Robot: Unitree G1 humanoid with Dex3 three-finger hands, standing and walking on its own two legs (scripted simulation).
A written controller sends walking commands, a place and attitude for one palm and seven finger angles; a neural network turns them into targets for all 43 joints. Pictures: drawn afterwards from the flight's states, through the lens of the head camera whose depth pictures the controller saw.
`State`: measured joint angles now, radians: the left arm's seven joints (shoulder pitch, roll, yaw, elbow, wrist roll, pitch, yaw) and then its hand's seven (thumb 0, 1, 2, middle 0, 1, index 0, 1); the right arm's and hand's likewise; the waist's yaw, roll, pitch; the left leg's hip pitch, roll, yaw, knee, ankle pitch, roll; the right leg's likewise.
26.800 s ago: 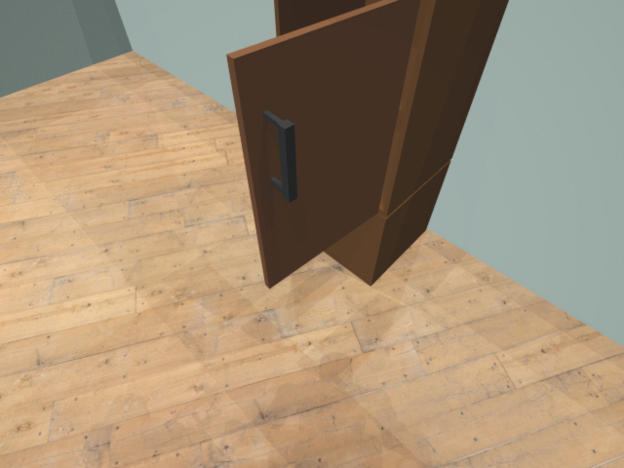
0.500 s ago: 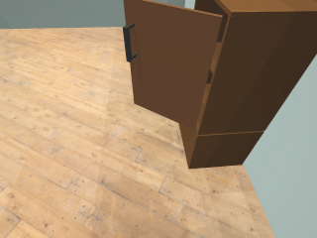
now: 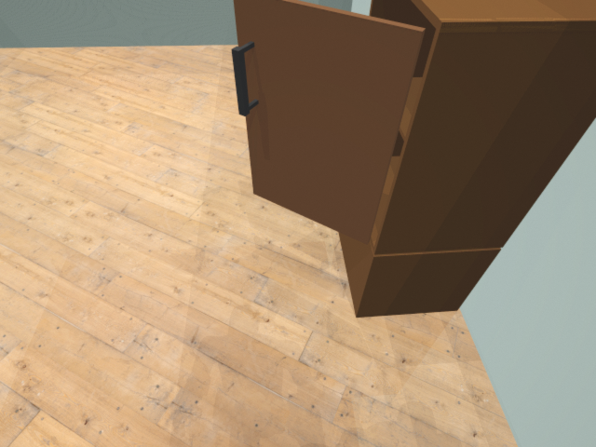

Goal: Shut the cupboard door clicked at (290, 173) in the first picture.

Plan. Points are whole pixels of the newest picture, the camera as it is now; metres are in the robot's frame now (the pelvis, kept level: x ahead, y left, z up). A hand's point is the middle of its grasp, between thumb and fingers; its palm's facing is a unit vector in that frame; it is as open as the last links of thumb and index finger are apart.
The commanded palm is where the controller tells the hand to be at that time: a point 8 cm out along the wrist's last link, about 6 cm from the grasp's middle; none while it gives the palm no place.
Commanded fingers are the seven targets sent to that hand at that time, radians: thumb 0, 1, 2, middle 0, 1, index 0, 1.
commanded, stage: walk to a spot facing it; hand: left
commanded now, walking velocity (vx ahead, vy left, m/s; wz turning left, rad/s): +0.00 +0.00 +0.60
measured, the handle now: (246, 79) +0.87 +0.17 +0.06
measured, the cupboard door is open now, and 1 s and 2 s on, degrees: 54 54 54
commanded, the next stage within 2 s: none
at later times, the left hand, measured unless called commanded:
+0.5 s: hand out of the picture +0.01 +0.23 -0.18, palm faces +0.27 -0.93 -0.25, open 7.4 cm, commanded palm none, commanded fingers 0.00 0.90 0.90 -0.20 -0.30 -0.20 -0.30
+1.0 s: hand out of the picture -0.10 +0.18 -0.20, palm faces +0.60 -0.76 -0.25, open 7.4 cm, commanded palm none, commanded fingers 0.00 0.90 0.90 -0.20 -0.30 -0.20 -0.30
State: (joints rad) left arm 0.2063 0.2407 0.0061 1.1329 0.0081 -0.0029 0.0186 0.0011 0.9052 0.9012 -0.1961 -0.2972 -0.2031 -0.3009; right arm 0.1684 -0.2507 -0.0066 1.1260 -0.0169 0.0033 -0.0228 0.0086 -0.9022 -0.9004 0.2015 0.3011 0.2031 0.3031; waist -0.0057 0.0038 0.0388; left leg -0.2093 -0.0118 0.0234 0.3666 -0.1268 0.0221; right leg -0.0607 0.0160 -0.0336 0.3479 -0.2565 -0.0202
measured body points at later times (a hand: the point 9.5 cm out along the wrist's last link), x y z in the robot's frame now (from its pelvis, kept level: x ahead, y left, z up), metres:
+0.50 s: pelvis -0.02 +0.01 -0.01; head +0.03 +0.04 +0.44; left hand -0.01 +0.28 -0.16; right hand +0.08 -0.22 -0.16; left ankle +0.03 +0.11 -0.75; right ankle +0.00 -0.14 -0.69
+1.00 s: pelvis -0.03 -0.02 -0.03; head +0.00 +0.01 +0.42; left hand -0.13 +0.22 -0.18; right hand +0.20 -0.19 -0.16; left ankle -0.09 +0.09 -0.75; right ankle +0.03 -0.16 -0.73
